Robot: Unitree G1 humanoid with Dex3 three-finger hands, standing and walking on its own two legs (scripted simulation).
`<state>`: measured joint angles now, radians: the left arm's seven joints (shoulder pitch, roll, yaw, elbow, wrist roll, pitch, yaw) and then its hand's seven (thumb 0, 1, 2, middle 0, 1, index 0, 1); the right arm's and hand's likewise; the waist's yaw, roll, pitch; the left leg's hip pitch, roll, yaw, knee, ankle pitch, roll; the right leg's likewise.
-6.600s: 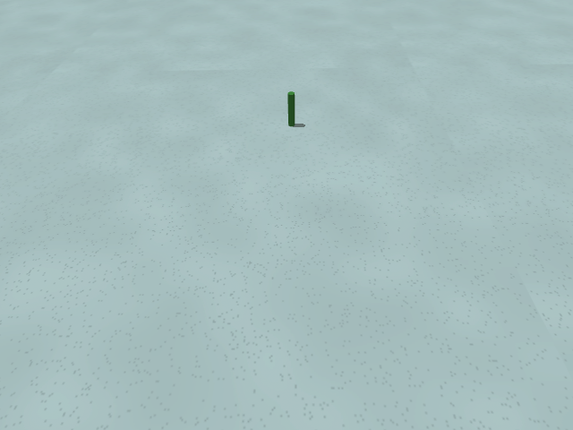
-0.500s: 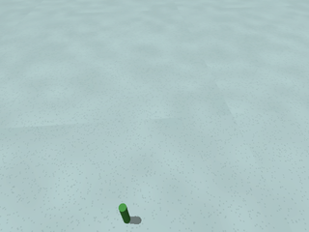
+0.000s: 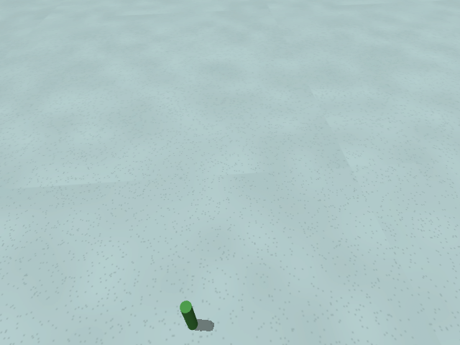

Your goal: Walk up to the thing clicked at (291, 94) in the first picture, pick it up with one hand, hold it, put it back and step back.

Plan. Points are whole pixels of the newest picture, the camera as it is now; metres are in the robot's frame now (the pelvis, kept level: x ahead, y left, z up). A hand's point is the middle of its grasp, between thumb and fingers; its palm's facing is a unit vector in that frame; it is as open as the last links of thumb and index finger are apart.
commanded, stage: stand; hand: left
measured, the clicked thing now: (189, 316) +0.38 +0.19 -0.67
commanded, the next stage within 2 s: go down in 2.00 s
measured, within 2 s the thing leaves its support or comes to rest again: neither
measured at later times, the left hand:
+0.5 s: hand out of the picture +0.08 +0.26 -0.16, palm faces -0.01 -0.94 -0.35, open 7.4 cm
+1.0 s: hand out of the picture +0.09 +0.26 -0.15, palm faces -0.02 -0.94 -0.35, open 7.4 cm
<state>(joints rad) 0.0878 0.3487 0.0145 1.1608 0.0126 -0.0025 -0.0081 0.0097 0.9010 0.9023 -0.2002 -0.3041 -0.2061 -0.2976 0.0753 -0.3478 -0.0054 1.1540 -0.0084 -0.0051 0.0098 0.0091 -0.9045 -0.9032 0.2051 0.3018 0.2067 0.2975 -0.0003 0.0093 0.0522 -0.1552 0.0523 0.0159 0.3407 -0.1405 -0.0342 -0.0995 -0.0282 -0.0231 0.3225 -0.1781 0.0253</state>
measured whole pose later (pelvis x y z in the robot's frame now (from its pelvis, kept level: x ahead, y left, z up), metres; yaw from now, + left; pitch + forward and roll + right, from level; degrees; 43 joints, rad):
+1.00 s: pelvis +0.01 +0.00 +0.00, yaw +0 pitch -2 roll +0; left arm 0.10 0.35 0.00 1.13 0.02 -0.01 0.00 0.01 0.90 0.90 -0.20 -0.30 -0.21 -0.30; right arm 0.09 -0.35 0.00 1.14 -0.01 0.00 0.01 0.01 -0.90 -0.90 0.20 0.30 0.21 0.30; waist 0.00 0.00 0.04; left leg -0.13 0.05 0.01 0.33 -0.15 -0.03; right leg -0.08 -0.03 -0.03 0.32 -0.20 0.03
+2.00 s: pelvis +0.01 +0.00 +0.00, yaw +0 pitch -2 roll +0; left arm 0.13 0.36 0.00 1.12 0.02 0.00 0.00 0.01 0.90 0.90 -0.20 -0.30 -0.21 -0.30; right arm 0.12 -0.35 -0.01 1.14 -0.01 0.00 0.01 0.01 -0.90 -0.90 0.21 0.30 0.21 0.30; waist 0.00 0.00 0.05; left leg -0.14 0.05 0.01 0.33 -0.15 -0.04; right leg -0.09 -0.03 -0.03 0.32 -0.20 0.02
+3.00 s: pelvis +0.01 +0.00 -0.09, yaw +0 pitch +15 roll -2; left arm 0.24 0.37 0.28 0.50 0.03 0.23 -0.12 0.00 -0.58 0.03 -0.09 -0.08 -0.09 -0.08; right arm 0.21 -0.23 -0.02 0.56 0.00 -0.15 -0.08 0.01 -0.88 -0.90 0.21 0.30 0.21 0.30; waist -0.03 0.00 -0.12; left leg -0.88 0.07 -0.04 1.09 -0.48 -0.03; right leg -0.80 -0.02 -0.04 1.05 -0.52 0.03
